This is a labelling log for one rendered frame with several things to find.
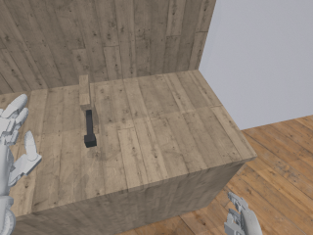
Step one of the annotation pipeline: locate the robot left forearm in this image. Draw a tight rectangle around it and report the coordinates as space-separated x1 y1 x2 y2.
0 196 17 235

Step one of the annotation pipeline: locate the robot right hand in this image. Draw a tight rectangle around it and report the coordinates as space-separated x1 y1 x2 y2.
224 192 263 235

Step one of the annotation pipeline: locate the tap lever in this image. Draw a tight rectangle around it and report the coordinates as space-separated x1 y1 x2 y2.
84 110 97 148

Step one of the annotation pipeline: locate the robot left hand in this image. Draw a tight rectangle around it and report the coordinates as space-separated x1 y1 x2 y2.
0 94 42 197

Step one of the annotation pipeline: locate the counter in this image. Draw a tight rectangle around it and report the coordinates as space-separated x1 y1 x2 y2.
0 0 257 235

